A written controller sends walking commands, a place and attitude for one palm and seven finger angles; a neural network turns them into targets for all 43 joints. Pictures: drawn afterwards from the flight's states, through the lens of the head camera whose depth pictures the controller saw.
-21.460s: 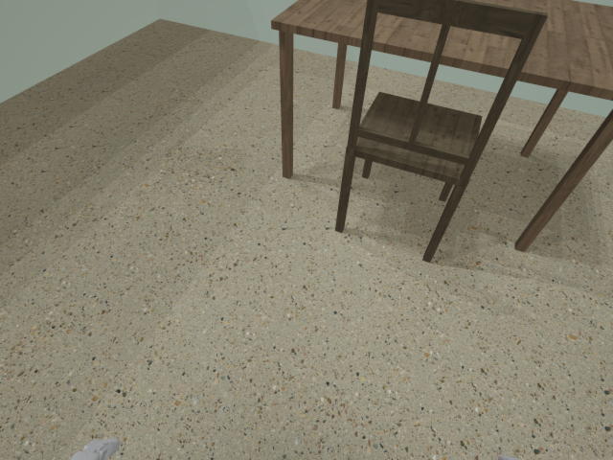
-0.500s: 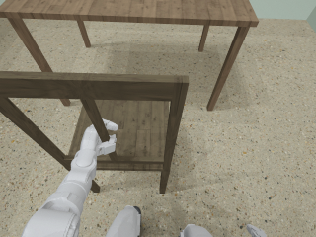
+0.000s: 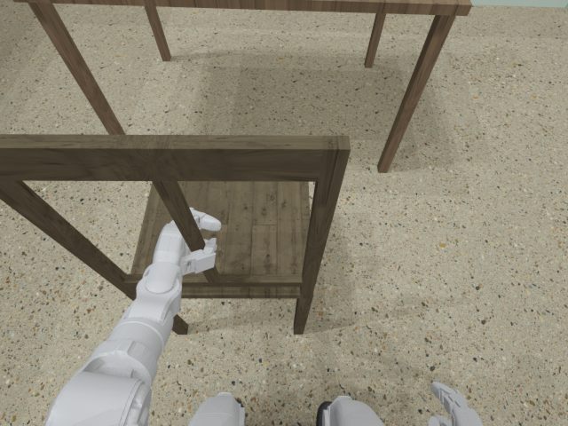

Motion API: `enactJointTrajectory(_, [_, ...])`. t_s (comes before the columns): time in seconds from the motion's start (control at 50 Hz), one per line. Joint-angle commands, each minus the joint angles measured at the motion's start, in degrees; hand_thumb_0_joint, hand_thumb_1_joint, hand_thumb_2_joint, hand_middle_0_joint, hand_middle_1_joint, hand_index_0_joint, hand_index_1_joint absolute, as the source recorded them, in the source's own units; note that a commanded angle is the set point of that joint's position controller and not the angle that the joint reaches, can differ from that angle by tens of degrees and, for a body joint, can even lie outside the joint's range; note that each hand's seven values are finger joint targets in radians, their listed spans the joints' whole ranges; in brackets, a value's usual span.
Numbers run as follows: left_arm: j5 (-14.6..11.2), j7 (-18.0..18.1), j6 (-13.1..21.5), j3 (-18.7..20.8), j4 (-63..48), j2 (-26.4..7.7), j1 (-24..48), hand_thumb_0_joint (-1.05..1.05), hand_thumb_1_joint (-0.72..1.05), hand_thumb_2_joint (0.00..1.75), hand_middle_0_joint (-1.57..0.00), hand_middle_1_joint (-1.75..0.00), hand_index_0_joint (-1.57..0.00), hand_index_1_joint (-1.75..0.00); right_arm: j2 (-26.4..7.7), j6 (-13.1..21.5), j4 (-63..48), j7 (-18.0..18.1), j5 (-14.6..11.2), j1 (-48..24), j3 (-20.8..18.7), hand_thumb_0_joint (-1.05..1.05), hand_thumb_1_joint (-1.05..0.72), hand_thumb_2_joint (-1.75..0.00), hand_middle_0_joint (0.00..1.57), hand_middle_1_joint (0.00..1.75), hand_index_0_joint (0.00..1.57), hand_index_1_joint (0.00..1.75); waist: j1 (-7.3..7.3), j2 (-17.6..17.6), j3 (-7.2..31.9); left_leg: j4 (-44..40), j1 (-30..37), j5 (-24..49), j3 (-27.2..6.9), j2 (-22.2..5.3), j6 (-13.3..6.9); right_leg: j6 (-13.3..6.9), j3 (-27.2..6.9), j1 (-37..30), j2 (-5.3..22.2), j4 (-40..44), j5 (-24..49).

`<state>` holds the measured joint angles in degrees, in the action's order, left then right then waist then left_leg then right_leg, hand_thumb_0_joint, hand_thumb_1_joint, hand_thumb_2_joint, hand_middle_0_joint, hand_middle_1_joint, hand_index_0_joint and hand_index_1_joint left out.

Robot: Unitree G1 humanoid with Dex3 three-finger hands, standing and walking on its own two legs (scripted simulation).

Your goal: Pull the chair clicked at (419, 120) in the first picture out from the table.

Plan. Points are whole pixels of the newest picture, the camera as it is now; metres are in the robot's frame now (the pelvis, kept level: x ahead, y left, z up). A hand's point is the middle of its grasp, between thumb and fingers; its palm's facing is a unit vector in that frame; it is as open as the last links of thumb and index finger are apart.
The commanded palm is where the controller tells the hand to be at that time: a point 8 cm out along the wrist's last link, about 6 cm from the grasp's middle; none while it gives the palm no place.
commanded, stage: stop walking, hand still on the chair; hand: left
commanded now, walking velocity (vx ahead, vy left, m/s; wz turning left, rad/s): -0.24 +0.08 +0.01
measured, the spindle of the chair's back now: (195, 240) +0.37 +0.16 -0.04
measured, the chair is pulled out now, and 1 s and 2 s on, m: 0.48 0.61 0.61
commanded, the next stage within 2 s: open the thumb and straighten the fingers in 1.06 s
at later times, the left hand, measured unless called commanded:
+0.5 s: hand (199, 330) +0.24 +0.14 -0.06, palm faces +0.00 -0.99 -0.17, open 5.3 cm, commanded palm +0.22 +0.19 -0.05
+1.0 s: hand (195, 333) +0.23 +0.14 -0.06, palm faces -0.03 -0.98 -0.18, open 5.3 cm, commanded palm +0.22 +0.20 -0.05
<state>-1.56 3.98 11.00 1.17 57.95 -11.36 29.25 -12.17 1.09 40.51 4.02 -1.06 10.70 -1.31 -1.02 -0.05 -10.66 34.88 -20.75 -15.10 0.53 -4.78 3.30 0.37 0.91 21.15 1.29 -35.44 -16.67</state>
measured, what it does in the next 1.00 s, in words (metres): steps on the spot: left foot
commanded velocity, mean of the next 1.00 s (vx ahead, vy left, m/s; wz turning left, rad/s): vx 0.03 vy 0.00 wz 0.00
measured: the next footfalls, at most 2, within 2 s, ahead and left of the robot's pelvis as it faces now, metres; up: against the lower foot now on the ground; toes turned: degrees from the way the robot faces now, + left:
left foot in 0.24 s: -0.01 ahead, +0.15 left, +0.00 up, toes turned +4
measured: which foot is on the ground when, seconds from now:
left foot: down 0.00-0.04, up 0.06-0.22, down 0.24-1.00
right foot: down 0.00-1.00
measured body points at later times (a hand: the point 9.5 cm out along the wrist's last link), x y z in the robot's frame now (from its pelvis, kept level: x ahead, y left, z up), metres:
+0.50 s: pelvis -0.05 +0.01 +0.01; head -0.03 +0.00 +0.45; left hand +0.23 +0.19 -0.04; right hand +0.05 -0.24 -0.12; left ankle -0.05 +0.15 -0.73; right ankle +0.03 -0.12 -0.72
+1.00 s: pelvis -0.02 +0.02 +0.01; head +0.01 +0.01 +0.46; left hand +0.23 +0.20 -0.05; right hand +0.12 -0.22 -0.10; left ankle -0.05 +0.15 -0.73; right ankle +0.03 -0.12 -0.73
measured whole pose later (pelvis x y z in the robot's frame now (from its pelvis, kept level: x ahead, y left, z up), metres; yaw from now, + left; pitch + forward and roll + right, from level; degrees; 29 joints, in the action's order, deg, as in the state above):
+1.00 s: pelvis -0.02 +0.02 +0.01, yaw +0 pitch -1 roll +1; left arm -0.3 4.5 9.3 -4.5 41.0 -6.6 3.5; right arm -11.8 0.0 39.7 6.0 -1.6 11.4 -0.1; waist -0.6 -0.7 -4.4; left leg 26.1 -7.5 -17.2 3.0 -1.3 1.0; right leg 2.3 -1.2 16.1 3.1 -27.3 -9.9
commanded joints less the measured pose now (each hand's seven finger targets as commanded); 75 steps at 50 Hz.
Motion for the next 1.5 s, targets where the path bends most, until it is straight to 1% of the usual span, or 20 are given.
enactJointTrajectory(0.0, [1.5, 0.5, 4.4, 1.7, -10.2, -8.2, 15.8, 0.00, 0.90, 0.90, -0.50, -1.45, -0.50, -1.45, -9.4, 0.8, -4.1, 0.7, -0.7, 4.2, -2.8, 0.00, -0.90, -0.90, 0.20, 0.30, 0.20, 0.30, -0.62, -4.1, 26.5, 1.2, 5.4, 16.2, -3.2, -6.7, -4.2, -1.2, -5.1, -14.4, 5.1, 9.2, 17.8])
enactJointTrajectory(0.02, [0.7, 0.9, 3.7, 3.0, -7.9, -10.9, 14.0, 0.00, 0.90, 0.90, -0.50, -1.45, -0.50, -1.45, -9.6, 0.7, -3.9, 1.4, -1.6, 5.6, -3.3, 0.00, -0.90, -0.90, 0.20, 0.30, 0.20, 0.30, -0.72, 10.0, 27.0, 7.5, 2.0, 2.0, 0.4, -1.3, -1.3, -4.6, -13.6, -14.4, 12.4, 12.4, 20.6])
enactJointTrajectory(0.04, [0.4, 1.1, 3.3, 3.5, -7.0, -12.0, 15.1, 0.00, 0.90, 0.90, -0.50, -1.45, -0.50, -1.45, -9.6, 1.0, -4.0, 1.7, -1.9, 3.2, -3.2, 0.00, -0.90, -0.90, 0.20, 0.30, 0.20, 0.30, 0.36, 15.2, 25.8, 16.3, -2.0, -14.5, -1.0, 2.4, -0.4, -8.4, -19.3, -12.3, 18.7, 15.1, 23.2])
enactJointTrajectory(0.06, [0.3, 1.2, 2.9, 3.6, -5.5, -11.2, 15.1, 0.00, 0.90, 0.90, -0.50, -1.45, -0.50, -1.45, -9.2, 1.5, -3.6, 1.9, -1.4, 2.0, -2.7, 0.00, -0.90, -0.90, 0.20, 0.30, 0.20, 0.30, 1.58, 12.4, 25.5, 22.5, -4.4, -17.5, -4.1, 2.1, -0.8, -10.2, -19.7, -11.8, 21.1, 14.8, 21.9])
enactJointTrajectory(0.12, [0.6, 1.5, 2.6, 5.3, -17.0, -12.3, 14.6, 0.00, 0.90, 0.90, -0.50, -1.45, -0.50, -1.45, -8.2, 1.5, -4.7, 2.1, -0.9, 0.6, -0.4, 0.00, -0.90, -0.90, 0.20, 0.30, 0.20, 0.30, 0.61, 7.0, 28.6, 12.8, 0.2, -14.1, -3.7, 2.1, -1.9, -8.6, -12.2, -16.5, 18.0, 8.2, 30.6])
enactJointTrajectory(0.2, [0.1, 1.5, 0.5, 2.3, -20.6, -7.5, 10.1, 0.00, 0.90, 0.90, -0.50, -1.45, -0.50, -1.45, -7.8, 1.4, -5.5, 3.5, -0.3, 2.3, -0.6, 0.00, -0.90, -0.90, 0.20, 0.30, 0.20, 0.30, -0.18, 8.9, 26.9, -11.5, 12.7, 1.0, 1.0, 2.1, -3.3, -3.2, -7.8, -12.3, 11.1, 7.8, 8.0])
enactJointTrajectory(0.26, [0.0, 0.6, -0.5, -1.6, -19.0, -2.3, 7.5, 0.00, 0.90, 0.90, -0.50, -1.45, -0.50, -1.45, -8.2, 0.7, -6.7, 3.1, -0.5, 0.9, -0.6, 0.00, -0.90, -0.90, 0.20, 0.30, 0.20, 0.30, 0.57, -11.9, 22.8, -16.2, 9.3, 5.5, -9.7, -8.2, -9.3, 0.6, 0.1, -8.7, 2.0, -2.1, -4.6])
enactJointTrajectory(0.28, [0.5, 0.6, -0.7, -1.8, -19.6, -2.2, 8.3, 0.00, 0.90, 0.90, -0.50, -1.45, -0.50, -1.45, -7.7, 0.5, -7.0, 2.7, -0.3, 0.5, -0.3, 0.00, -0.90, -0.90, 0.20, 0.30, 0.20, 0.30, 0.72, -13.8, 20.4, -17.0, 4.7, 2.9, -11.2, -9.3, -10.5, 0.6, 1.0, -10.5, 1.0, -4.0, -6.2])
enactJointTrajectory(0.32, [0.4, 0.7, -0.7, -0.4, -20.6, -4.4, 7.2, 0.00, 0.90, 0.90, -0.50, -1.45, -0.50, -1.45, -8.7, 0.5, -6.3, 2.4, -0.8, 2.7, -1.2, 0.00, -0.90, -0.90, 0.20, 0.30, 0.20, 0.30, 0.59, -5.1, 20.7, -13.8, 6.2, 3.6, -8.8, -7.6, -9.7, 0.8, 0.4, -13.2, 0.4, 2.3, -2.1])
enactJointTrajectory(0.4, [0.8, 0.4, -0.3, -2.4, -19.0, -2.2, 5.3, 0.00, 0.90, 0.90, -0.50, -1.45, -0.50, -1.45, -7.8, 1.3, -6.5, 2.0, -0.7, 1.8, -1.2, 0.00, -0.90, -0.90, 0.20, 0.30, 0.20, 0.30, -0.10, -0.9, 17.0, -11.5, 5.9, -10.8, -1.3, -0.6, -5.4, -0.6, -6.4, -8.7, 3.2, 12.4, -9.1])
enactJointTrajectory(0.5, [1.1, 1.1, 0.6, -0.3, -18.7, -4.2, -2.0, 0.00, 0.90, 0.90, -0.50, -1.45, -0.50, -1.45, -7.0, 2.2, -5.6, 2.3, -0.3, 2.2, -0.9, 0.00, -0.90, -0.90, 0.20, 0.30, 0.20, 0.30, 0.31, 4.9, 15.0, -11.2, 7.8, -10.4, -0.6, 0.9, -5.2, -0.9, -9.0, -5.6, 4.7, 17.6, -12.8])
enactJointTrajectory(0.82, [1.3, 1.5, 0.8, -3.4, -25.9, -1.4, -12.4, 0.00, 0.90, 0.90, -0.50, -1.45, -0.50, -1.45, -7.1, 1.9, -6.9, 3.0, -0.4, -0.1, -1.0, 0.00, -0.90, -0.90, 0.20, 0.30, 0.20, 0.30, -0.07, -0.4, 18.8, -13.2, 12.7, 12.2, -1.3, -2.1, -4.3, -1.5, -4.5, -12.2, 4.5, 9.7, 18.3])
enactJointTrajectory(1.1, [1.2, 1.8, -0.2, -3.4, -26.8, -1.0, -14.4, 0.00, 0.90, 0.90, -0.50, -1.45, -0.50, -1.45, -6.7, -0.2, -8.1, 2.8, -0.2, -0.9, -0.7, 0.00, -0.90, -0.90, 0.20, 0.30, 0.20, 0.30, 0.24, 2.3, 17.8, -13.3, 12.4, 8.4, -0.9, -1.5, -3.9, -1.9, -5.2, -12.2, 5.0, 11.2, 16.0])
enactJointTrajectory(1.14, [1.3, 2.4, 0.3, 0.7, -32.1, -5.8, -14.6, 0.00, 0.90, 0.90, -0.50, -1.45, -0.50, -1.45, -6.9, -0.2, -8.6, 2.8, -0.2, -1.0, -0.9, 0.00, -0.90, -0.90, 0.20, 0.30, 0.20, 0.30, 0.60, 0.8, 18.5, -13.4, 12.6, 8.2, -1.0, -1.5, -4.2, -1.7, -5.4, -13.4, 5.2, 11.7, 16.5])
enactJointTrajectory(1.16, [-2.4, 0.7, -1.4, -3.0, -27.5, 0.6, -22.3, 0.00, 0.78, 0.84, -0.50, -1.45, -0.50, -1.45, -9.0, 1.0, -8.6, 0.9, -2.7, -0.8, -1.0, 0.00, -0.90, -0.90, 0.20, 0.30, 0.20, 0.30, -2.32, 11.3, 17.8, -11.6, 3.3, 5.9, 0.8, 1.3, -3.8, -0.9, 1.6, -11.0, 3.0, 7.9, 13.7])
enactJointTrajectory(1.18, [-2.5, -0.3, -0.6, -0.9, -32.9, -2.4, -19.3, 0.00, 0.66, 0.78, -0.50, -1.45, -0.50, -1.45, -9.6, 2.0, -9.4, 0.1, -2.6, -1.9, -1.1, 0.00, -0.90, -0.90, 0.20, 0.30, 0.20, 0.30, -1.19, 11.8, 18.8, -9.8, 0.7, 5.1, 1.1, 1.6, -4.0, -1.0, 0.9, -9.9, 2.7, 6.5, 13.4])
enactJointTrajectory(1.26, [-0.9, -1.7, -0.3, 0.1, -43.7, -5.6, -22.8, 0.00, 0.17, 0.55, -0.50, -1.45, -0.50, -1.45, -8.4, 4.8, -11.2, -1.6, -1.8, -1.6, -1.4, 0.00, -0.90, -0.90, 0.20, 0.30, 0.20, 0.30, -0.73, -3.1, 23.0, -5.9, -1.4, 4.4, 1.9, 3.4, -3.5, -1.5, 0.5, -6.6, 2.6, 3.4, 11.0])
enactJointTrajectory(1.36, [-1.4, -2.3, -4.8, -1.9, -46.1, -2.8, -25.3, 0.00, -0.43, 0.26, -0.47, -1.38, -0.47, -1.38, -9.0, 6.5, -12.7, -1.8, -1.6, -0.6, -1.5, 0.00, -0.90, -0.90, 0.20, 0.30, 0.20, 0.30, -1.40, -1.8, 24.7, -2.0, -5.0, 2.9, 1.5, 3.7, -3.5, -1.1, 1.9, -2.3, 1.9, 0.1, 8.9])
enactJointTrajectory(1.38, [-1.5, -2.2, -5.7, 1.5, -45.8, -6.5, -25.5, 0.00, -0.55, 0.20, -0.45, -1.30, -0.45, -1.30, -9.7, 6.5, -12.6, -1.7, -1.6, -0.2, -1.7, 0.00, -0.90, -0.90, 0.20, 0.30, 0.20, 0.30, -1.06, -1.3, 25.1, -1.3, -5.8, 2.8, 1.3, 3.7, -3.5, -1.1, 1.8, -1.9, 1.8, -0.7, 8.8])
enactJointTrajectory(1.48, [-2.7, -3.4, -8.8, -0.9, -50.8, -3.2, -27.9, 0.00, -0.55, 0.20, -0.32, -0.94, -0.32, -0.94, -9.9, 7.7, -14.3, -0.8, -1.5, 0.1, -1.7, 0.00, -0.90, -0.90, 0.20, 0.30, 0.20, 0.30, -1.66, 1.9, 27.8, 1.9, -7.7, 3.9, 1.1, 4.0, -3.6, -0.6, 2.3, -0.9, 1.8, -3.4, 10.5])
